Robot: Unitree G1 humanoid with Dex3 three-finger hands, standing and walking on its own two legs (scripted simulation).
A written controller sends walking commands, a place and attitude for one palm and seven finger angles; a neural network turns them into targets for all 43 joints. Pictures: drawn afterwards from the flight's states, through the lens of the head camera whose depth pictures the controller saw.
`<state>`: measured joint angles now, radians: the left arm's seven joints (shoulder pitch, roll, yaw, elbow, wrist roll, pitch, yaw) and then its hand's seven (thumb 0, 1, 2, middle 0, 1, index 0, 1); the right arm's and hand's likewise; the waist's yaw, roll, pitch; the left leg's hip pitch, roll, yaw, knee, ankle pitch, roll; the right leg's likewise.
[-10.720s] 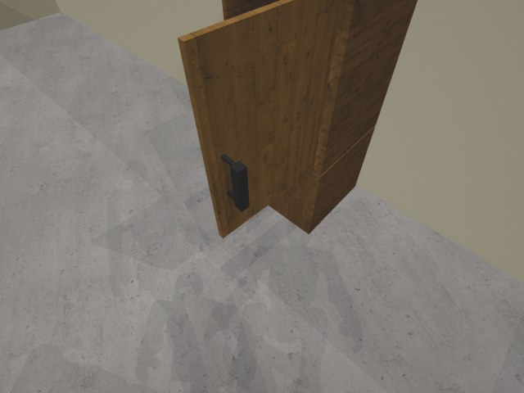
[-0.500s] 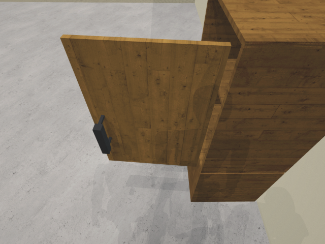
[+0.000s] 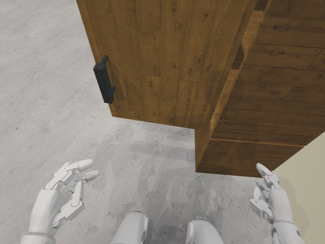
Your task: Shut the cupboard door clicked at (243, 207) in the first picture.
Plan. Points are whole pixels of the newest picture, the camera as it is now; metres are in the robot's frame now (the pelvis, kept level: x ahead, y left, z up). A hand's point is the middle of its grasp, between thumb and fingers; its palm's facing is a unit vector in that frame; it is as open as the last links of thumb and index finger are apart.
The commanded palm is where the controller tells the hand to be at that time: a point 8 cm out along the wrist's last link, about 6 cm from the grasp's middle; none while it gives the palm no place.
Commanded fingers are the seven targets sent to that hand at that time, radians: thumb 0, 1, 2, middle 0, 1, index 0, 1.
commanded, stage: raise the hand and make a fist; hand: left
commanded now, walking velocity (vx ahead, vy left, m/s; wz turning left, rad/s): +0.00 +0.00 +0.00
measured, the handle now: (107, 79) +0.56 +0.25 +0.02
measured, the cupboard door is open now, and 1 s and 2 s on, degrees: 85 85 85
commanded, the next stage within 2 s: bring the fist close to the handle in 1.44 s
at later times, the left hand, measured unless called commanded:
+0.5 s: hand (77, 186) +0.22 +0.21 +0.04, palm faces -0.06 -1.00 -0.01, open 3.6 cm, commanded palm +0.20 +0.26 +0.05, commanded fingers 0.00 0.90 0.90 -1.10 -1.28 -1.10 -1.28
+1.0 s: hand (75, 179) +0.23 +0.22 +0.05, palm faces -0.06 -1.00 -0.03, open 3.1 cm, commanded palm +0.22 +0.27 +0.05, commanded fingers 0.00 0.90 0.90 -1.30 -1.50 -1.30 -1.50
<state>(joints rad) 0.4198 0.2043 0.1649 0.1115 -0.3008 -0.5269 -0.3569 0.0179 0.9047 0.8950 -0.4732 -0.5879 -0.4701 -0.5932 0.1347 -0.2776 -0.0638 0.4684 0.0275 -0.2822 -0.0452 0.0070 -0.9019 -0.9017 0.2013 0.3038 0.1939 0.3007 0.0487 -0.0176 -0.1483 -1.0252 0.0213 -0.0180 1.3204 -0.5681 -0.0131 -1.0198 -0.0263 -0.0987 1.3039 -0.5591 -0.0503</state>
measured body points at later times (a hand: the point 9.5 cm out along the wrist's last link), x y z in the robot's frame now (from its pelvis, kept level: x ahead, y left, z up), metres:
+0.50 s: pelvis +0.01 +0.04 +0.00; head +0.09 +0.05 +0.44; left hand +0.22 +0.27 +0.04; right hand +0.17 -0.21 -0.07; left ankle +0.04 +0.13 -0.62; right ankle +0.04 -0.09 -0.62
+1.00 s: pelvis +0.01 +0.03 +0.00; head +0.10 +0.05 +0.44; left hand +0.23 +0.27 +0.05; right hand +0.22 -0.19 -0.07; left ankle +0.04 +0.13 -0.62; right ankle +0.04 -0.09 -0.62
